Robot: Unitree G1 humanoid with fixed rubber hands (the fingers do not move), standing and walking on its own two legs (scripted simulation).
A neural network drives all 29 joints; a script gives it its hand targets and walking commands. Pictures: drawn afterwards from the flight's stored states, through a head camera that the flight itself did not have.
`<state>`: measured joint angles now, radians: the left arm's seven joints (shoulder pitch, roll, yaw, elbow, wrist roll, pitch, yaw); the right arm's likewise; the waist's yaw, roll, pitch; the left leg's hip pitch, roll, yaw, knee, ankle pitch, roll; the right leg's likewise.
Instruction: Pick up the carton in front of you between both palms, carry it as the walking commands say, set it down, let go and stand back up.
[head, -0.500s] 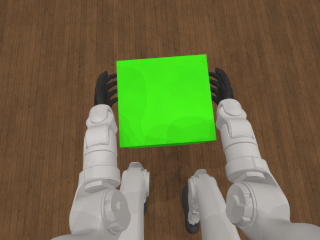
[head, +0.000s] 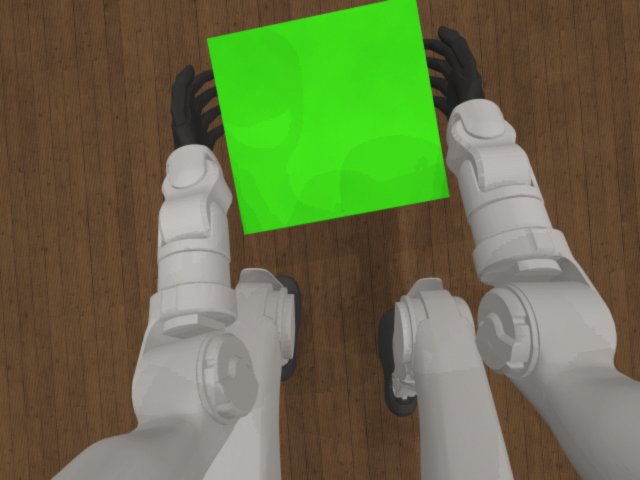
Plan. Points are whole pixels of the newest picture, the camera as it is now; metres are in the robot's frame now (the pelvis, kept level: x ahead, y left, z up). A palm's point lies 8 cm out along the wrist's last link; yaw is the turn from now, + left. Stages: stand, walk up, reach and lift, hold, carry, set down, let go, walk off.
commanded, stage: set down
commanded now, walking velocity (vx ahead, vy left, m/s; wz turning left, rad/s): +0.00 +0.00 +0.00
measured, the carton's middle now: (330, 142) +0.49 +0.04 -0.20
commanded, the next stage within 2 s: none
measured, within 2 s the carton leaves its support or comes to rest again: rests again in 1.44 s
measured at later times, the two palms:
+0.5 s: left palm (207, 138) +0.49 +0.20 -0.20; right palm (423, 119) +0.53 -0.09 -0.24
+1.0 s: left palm (207, 142) +0.49 +0.21 -0.22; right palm (418, 125) +0.53 -0.09 -0.26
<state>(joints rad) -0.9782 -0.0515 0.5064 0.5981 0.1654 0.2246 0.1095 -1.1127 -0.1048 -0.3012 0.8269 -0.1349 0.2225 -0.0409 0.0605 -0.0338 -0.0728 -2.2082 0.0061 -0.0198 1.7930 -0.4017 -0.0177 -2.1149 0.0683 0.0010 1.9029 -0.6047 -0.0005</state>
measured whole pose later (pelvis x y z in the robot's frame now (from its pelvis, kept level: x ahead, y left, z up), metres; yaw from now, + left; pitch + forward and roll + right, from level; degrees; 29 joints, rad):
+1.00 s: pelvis -0.01 -0.01 -0.08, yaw +1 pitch +42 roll +3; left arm -1.29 0.17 0.50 1.04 0.02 0.11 0.06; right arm -1.38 -0.23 -0.11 1.13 -0.10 0.15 -0.07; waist 0.13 0.04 0.17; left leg -2.37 -0.03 -0.03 2.06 -0.43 -0.07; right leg -2.30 0.10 0.02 2.21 -0.64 -0.01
